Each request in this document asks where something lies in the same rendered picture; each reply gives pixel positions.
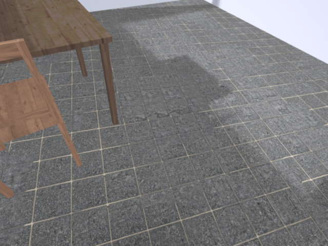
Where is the table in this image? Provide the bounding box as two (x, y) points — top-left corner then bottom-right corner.
(0, 0), (118, 125)

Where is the chair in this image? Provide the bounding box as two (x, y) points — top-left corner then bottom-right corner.
(0, 38), (83, 198)

